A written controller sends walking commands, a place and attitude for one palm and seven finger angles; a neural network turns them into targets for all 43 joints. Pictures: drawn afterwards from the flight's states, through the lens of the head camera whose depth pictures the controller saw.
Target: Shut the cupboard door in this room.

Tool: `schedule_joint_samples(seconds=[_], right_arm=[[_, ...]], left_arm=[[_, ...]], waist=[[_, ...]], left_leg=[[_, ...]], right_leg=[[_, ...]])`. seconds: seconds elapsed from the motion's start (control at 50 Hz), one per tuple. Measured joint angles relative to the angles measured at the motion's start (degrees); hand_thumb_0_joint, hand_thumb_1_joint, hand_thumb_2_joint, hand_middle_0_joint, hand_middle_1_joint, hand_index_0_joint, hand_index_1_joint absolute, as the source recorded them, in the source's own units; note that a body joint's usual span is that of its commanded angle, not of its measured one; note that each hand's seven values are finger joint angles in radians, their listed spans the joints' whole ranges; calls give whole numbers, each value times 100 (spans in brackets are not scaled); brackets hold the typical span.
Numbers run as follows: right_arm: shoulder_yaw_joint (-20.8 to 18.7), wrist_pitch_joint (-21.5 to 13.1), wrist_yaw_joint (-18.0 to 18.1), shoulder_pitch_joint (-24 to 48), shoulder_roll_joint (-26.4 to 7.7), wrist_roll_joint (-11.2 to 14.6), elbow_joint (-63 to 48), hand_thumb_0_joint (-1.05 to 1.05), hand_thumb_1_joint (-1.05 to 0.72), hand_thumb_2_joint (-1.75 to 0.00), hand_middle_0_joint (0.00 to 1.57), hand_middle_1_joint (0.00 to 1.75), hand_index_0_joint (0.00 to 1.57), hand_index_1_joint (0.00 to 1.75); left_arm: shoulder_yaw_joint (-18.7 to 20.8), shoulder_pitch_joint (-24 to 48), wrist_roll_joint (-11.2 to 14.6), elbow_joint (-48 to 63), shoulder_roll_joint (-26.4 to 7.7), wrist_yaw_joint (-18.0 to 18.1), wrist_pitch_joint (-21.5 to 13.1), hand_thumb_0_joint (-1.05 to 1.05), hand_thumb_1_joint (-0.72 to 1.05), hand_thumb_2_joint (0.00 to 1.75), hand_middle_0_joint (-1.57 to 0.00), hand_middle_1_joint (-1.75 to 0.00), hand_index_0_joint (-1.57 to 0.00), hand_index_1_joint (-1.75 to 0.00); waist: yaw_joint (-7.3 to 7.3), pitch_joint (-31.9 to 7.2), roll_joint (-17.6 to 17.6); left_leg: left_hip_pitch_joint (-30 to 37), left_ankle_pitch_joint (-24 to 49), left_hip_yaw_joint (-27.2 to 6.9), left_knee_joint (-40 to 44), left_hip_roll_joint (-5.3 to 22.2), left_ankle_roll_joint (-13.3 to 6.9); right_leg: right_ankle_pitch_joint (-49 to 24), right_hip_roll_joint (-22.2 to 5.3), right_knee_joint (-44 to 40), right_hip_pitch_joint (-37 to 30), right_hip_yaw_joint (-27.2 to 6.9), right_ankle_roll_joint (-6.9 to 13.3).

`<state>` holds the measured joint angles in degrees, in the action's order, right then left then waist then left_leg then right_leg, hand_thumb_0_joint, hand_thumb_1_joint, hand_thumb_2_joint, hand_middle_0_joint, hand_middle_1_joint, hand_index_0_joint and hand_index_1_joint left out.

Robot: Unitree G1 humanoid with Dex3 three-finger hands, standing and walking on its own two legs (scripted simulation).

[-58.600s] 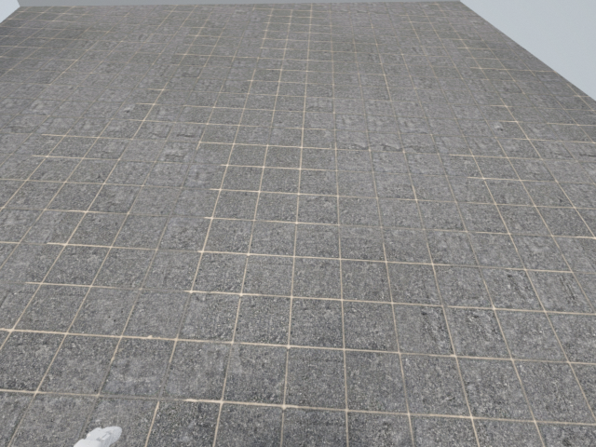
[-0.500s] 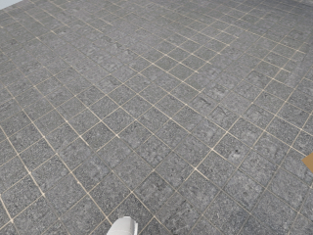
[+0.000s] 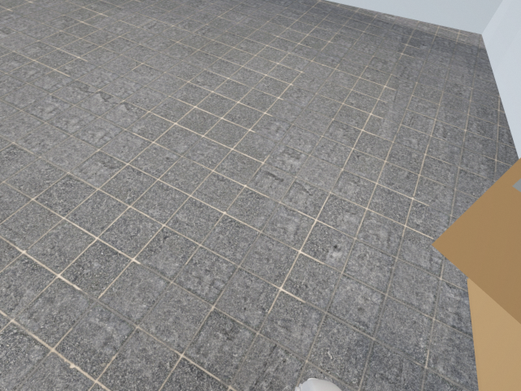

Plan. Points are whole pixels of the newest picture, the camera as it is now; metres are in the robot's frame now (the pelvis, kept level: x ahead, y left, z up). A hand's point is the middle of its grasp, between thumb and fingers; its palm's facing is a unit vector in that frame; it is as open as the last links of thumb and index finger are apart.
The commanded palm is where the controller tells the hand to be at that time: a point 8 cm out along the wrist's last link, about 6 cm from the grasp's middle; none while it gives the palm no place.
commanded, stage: turn to face it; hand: left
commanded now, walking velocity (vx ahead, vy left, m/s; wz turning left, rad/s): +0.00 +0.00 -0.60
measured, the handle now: out of the picture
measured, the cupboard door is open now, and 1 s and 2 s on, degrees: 54 54 54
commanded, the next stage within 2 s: take the last steps up to it in 1.32 s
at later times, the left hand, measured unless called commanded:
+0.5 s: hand (186, 383) +0.15 +0.13 -0.17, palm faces -0.27 -0.93 -0.23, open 7.4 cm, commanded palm none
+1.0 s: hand (203, 345) +0.22 +0.12 -0.17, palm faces -0.55 -0.80 -0.24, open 7.4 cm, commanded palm none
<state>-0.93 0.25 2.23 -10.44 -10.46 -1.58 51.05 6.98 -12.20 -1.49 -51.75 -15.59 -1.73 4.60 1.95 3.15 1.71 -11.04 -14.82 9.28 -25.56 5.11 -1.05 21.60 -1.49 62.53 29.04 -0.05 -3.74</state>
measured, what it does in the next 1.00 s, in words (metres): steps on the spot, turning right: right foot, then left foot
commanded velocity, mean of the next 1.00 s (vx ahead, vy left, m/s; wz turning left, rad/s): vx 0.00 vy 0.00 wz -0.57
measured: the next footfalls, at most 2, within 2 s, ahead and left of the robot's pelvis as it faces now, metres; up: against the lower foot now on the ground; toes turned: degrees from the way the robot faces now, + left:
right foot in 0.20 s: +0.03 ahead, -0.15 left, +0.00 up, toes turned -13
left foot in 0.60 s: +0.12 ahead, +0.09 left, +0.00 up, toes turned -19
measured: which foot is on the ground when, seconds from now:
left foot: down 0.00-0.20, up 0.22-0.58, down 0.60-1.00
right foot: up 0.00-0.18, down 0.20-0.60, up 0.62-1.00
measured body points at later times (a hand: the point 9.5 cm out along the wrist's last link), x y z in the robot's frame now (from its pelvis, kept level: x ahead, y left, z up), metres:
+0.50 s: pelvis +0.01 -0.03 -0.01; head +0.05 -0.04 +0.44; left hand +0.17 +0.18 -0.15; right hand +0.01 -0.30 -0.15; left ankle +0.06 +0.11 -0.70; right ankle -0.01 -0.15 -0.75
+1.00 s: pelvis +0.02 +0.00 -0.01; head +0.05 -0.03 +0.44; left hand +0.24 +0.16 -0.15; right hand -0.10 -0.23 -0.15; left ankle +0.08 +0.10 -0.75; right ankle -0.07 -0.10 -0.72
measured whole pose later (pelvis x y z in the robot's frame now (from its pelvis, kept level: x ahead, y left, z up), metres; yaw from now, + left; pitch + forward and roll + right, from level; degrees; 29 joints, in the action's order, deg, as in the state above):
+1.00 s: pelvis +0.02 +0.00 -0.01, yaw -36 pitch +0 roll -1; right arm -2.0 0.7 1.3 -14.8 -12.2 -1.7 53.0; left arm 5.2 -9.8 -1.4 -51.8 -13.8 -2.1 4.8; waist -1.0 4.0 -1.1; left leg -12.9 -16.7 15.3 -30.6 9.2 1.0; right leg 23.1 -2.2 43.2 19.7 3.6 -1.8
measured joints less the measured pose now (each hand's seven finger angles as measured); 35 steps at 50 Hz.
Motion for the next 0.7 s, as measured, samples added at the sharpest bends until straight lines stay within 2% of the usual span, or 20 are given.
schedule_joint_samples(seconds=[0.06,0.14,0.2,0.22,0.26,0.3,0.34,0.46,0.54,0.58,0.6,0.64,0.66,0.7], right_arm=[[-53,-2,-19,-146,-63,-6,68,0,-91,-90,20,30,20,30],[-137,34,-65,-336,-202,-12,179,0,-91,-90,20,30,20,30],[-199,78,-100,-549,-330,31,258,0,-91,-90,20,30,20,30],[-222,124,-109,-571,-397,54,303,0,-91,-90,20,30,20,30],[-249,276,-69,-504,-536,76,380,1,-91,-90,20,30,20,30],[-258,344,-41,-427,-574,80,400,1,-91,-90,20,30,20,30],[-246,344,-60,-335,-539,76,365,1,-91,-90,20,30,19,30],[-207,285,-134,-105,-352,71,122,1,-91,-90,20,30,19,30],[-172,228,-130,34,-261,100,24,1,-91,-90,20,30,19,30],[-143,160,-114,69,-221,122,-22,1,-91,-90,20,30,19,30],[-118,106,-106,53,-226,125,-57,1,-91,-90,20,30,20,30],[-74,22,-85,63,-137,81,-62,0,-91,-90,20,30,20,30],[-31,13,-84,45,-104,49,-88,0,-91,-90,20,30,20,30],[26,-10,-60,-33,-51,2,-105,0,-91,-90,20,30,20,30]], left_arm=[[-25,79,-4,10,-6,-12,34,1,91,90,-19,-30,-19,-30],[-110,219,-4,43,62,-28,9,1,91,90,-19,-30,-19,-30],[-191,294,-8,135,96,-41,-105,1,91,90,-19,-30,-19,-30],[-210,327,-21,140,138,-12,-191,1,91,90,-19,-30,-19,-30],[-289,384,11,141,275,58,-281,1,91,90,-19,-30,-19,-30],[-330,361,27,165,366,117,-303,1,91,90,-19,-30,-20,-30],[-346,323,36,161,400,169,-279,1,91,90,-20,-30,-20,-30],[-379,202,4,84,422,144,-215,1,90,90,-20,-30,-20,-30],[-353,144,-20,62,405,114,-188,1,90,90,-20,-30,-20,-30],[-319,109,-8,46,366,115,-156,1,90,90,-20,-30,-20,-30],[-302,74,12,46,350,118,-129,1,90,90,-20,-30,-20,-30],[-247,93,55,4,244,120,-56,1,90,90,-20,-30,-20,-30],[-218,95,53,-7,198,113,-21,1,90,90,-20,-30,-20,-30],[-160,94,13,-35,126,71,14,1,90,90,-20,-30,-20,-30]], waist=[[-89,52,-78],[-249,132,-235],[-323,99,-298],[-302,89,-360],[-326,161,-531],[-335,189,-552],[-330,196,-480],[-295,116,-263],[-190,81,-148],[-150,48,-72],[-141,4,-77],[-129,13,91],[-113,33,125],[-102,40,127]], left_leg=[[44,-87,238,-63,121,42],[7,-329,528,-406,328,158],[-171,-641,687,-976,464,303],[-370,-953,552,-1457,486,374],[-870,-1504,-56,-2679,316,455],[-1293,-1459,-384,-3540,120,523],[-1582,-1145,-530,-3864,42,590],[-1710,-689,-785,-3114,-49,670],[-1349,-777,-804,-2139,-187,632],[-1016,-521,-774,-1399,-283,595],[-790,-299,-762,-890,-281,561],[-763,-188,-607,-843,-326,249],[-734,-207,-524,-871,-287,120],[-594,-176,-393,-720,-183,4]], right_leg=[[30,-130,-621,-242,112,12],[108,-118,-1703,-725,327,143],[-556,-60,-2865,-1284,448,335],[-325,-9,-2901,-1280,410,400],[-217,93,-2730,-1197,342,469],[-363,122,-2859,-1245,238,467],[-520,149,-3074,-1323,108,483],[-746,239,-3402,-1393,-250,465],[-732,306,-3310,-1294,-508,373],[-666,339,-3151,-1185,-650,287],[-606,393,-3023,-1099,-705,236],[20,384,-2374,-824,-743,271],[400,402,-1812,-643,-638,271],[593,406,-737,-321,-401,218]])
